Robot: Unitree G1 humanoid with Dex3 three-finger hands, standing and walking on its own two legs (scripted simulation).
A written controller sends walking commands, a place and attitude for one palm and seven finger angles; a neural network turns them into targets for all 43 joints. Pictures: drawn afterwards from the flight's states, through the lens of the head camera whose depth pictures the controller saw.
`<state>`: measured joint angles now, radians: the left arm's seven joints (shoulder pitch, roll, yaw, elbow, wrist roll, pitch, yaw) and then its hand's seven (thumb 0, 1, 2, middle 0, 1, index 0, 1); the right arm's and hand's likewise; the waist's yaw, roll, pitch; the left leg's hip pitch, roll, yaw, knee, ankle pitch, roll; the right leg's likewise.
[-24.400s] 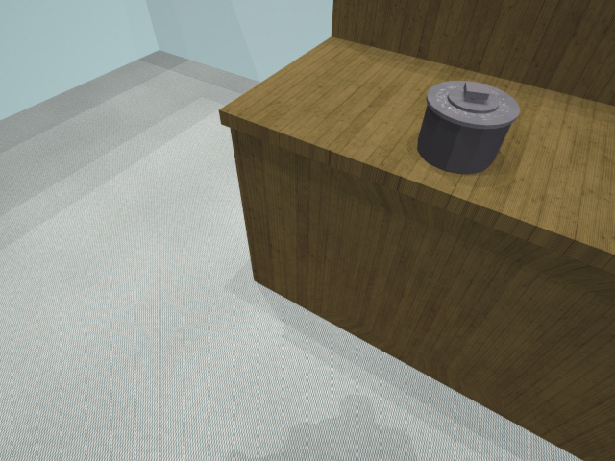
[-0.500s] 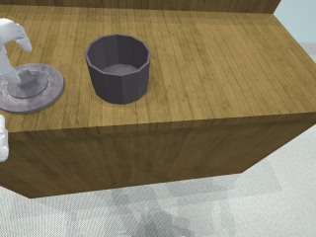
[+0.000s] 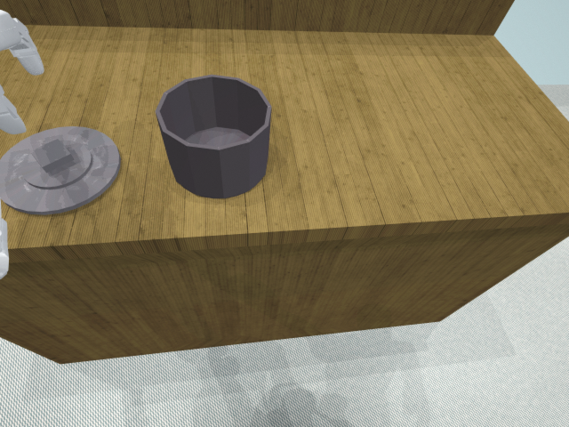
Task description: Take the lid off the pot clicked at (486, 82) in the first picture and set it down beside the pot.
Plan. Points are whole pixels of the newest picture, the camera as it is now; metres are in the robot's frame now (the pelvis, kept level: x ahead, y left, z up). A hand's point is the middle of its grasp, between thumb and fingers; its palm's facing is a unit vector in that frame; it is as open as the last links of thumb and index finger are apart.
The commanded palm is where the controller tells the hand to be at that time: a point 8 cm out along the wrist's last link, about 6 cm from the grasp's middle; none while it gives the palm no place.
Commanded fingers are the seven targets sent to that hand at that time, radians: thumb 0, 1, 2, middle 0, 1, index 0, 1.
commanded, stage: raise the empty hand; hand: left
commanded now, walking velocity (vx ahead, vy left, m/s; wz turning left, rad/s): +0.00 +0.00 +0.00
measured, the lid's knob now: (52, 155) +0.52 +0.32 +0.06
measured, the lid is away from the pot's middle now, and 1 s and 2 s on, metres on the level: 0.25 0.25 0.25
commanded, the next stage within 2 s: draw the hand back to the body in 0.26 s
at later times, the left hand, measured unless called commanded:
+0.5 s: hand out of the picture +0.50 +0.30 +0.21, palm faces -0.32 -0.14 -0.94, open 11.1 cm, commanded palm +0.49 +0.30 +0.27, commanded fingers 0.00 -0.03 0.69 -0.36 -0.83 -0.36 -0.83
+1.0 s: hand (28, 84) +0.45 +0.25 +0.23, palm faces +0.20 -0.80 -0.57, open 11.1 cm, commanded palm +0.40 +0.28 +0.26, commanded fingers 0.00 0.04 0.70 -0.35 -0.79 -0.35 -0.79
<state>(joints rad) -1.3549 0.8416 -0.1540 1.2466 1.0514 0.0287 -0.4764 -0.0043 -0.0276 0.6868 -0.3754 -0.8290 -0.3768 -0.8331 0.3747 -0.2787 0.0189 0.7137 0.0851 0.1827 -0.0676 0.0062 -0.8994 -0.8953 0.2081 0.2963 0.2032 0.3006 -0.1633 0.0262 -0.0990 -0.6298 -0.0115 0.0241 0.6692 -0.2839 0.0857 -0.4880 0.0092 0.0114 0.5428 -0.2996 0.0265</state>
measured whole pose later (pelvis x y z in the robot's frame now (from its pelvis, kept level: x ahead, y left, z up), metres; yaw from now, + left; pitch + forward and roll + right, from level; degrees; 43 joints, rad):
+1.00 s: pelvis +0.00 -0.03 +0.01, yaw +1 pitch +5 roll -2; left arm -0.85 0.65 0.19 0.74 0.21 -0.02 -0.16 0.00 -0.03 0.69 -0.38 -0.83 -0.38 -0.83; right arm 0.26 -0.26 0.06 0.55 0.08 0.16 -0.07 0.01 -0.90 -0.90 0.21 0.30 0.20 0.30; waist -0.03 0.02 -0.01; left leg -0.36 -0.01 0.02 0.52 -0.24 0.05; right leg -0.25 0.01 0.01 0.45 -0.28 0.01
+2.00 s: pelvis +0.00 -0.07 +0.02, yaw +1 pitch -5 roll +0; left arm 0.00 0.38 0.38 -0.16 -0.10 -0.06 0.09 0.01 0.86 0.89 -0.21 -0.32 -0.21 -0.32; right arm 0.13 -0.24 0.04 0.67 0.02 -0.05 -0.07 0.01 -0.90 -0.90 0.21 0.30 0.20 0.30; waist 0.06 0.06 0.04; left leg -0.09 0.03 0.01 0.36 -0.17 -0.01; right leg 0.02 0.06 0.00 0.30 -0.22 -0.04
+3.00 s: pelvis -0.04 -0.01 +0.02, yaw +1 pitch -2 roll -2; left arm 0.52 0.41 0.39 -0.65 -0.06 -0.17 0.09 0.01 0.89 0.90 -0.20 -0.30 -0.21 -0.30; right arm 0.17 -0.23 0.01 0.57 0.01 -0.03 -0.06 0.02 -0.90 -0.90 0.21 0.30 0.20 0.30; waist 0.01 0.01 0.05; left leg -0.26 -0.02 0.03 0.46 -0.16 0.06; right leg -0.14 0.00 0.02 0.38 -0.20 0.04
